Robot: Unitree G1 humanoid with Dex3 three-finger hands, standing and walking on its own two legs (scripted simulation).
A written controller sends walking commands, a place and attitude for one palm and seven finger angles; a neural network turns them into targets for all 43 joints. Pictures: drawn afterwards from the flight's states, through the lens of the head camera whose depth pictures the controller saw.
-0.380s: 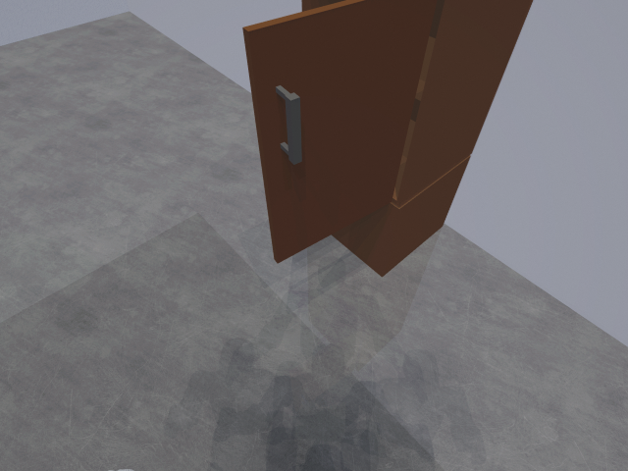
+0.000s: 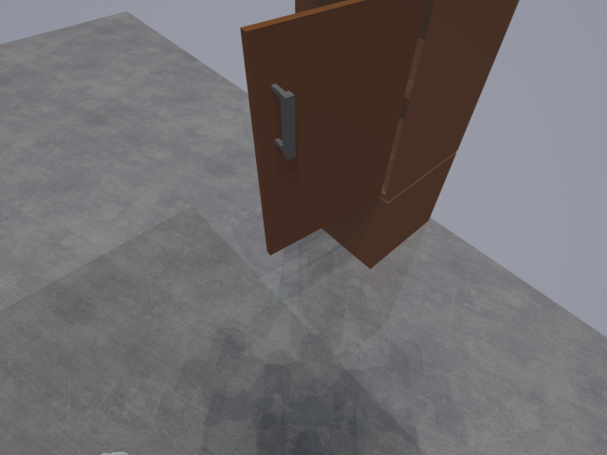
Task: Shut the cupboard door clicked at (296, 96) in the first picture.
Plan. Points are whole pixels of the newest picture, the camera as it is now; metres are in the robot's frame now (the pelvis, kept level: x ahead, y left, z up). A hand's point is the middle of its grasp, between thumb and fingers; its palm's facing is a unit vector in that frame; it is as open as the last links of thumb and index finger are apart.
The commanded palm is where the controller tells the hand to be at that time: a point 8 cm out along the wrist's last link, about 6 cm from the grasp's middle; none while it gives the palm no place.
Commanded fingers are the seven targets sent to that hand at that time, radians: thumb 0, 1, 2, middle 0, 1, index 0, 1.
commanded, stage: look at it before walking up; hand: left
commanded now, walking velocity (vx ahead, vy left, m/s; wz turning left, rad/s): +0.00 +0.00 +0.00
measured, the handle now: (283, 122) +0.66 +0.07 +0.07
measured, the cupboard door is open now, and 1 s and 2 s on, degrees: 83 83 83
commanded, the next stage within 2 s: walk to a spot facing it in 0.46 s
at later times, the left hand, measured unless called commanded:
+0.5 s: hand out of the picture +0.08 +0.25 -0.16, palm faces -0.03 -0.94 -0.34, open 7.4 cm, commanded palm none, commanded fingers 0.00 0.90 0.90 -0.20 -0.30 -0.20 -0.30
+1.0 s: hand out of the picture +0.07 +0.18 -0.18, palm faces -0.15 -0.95 -0.29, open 7.4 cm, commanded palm none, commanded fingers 0.00 0.90 0.90 -0.20 -0.30 -0.20 -0.30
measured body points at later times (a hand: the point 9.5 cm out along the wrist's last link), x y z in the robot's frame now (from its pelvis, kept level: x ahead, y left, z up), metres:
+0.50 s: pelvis +0.00 +0.01 +0.00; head +0.02 +0.00 +0.45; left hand +0.08 +0.30 -0.13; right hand +0.07 -0.29 -0.14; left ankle -0.04 +0.12 -0.75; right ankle -0.02 -0.09 -0.75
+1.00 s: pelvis -0.02 -0.02 -0.03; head +0.02 -0.05 +0.42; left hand +0.08 +0.23 -0.16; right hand -0.01 -0.28 -0.19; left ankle -0.04 +0.12 -0.75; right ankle -0.03 -0.12 -0.76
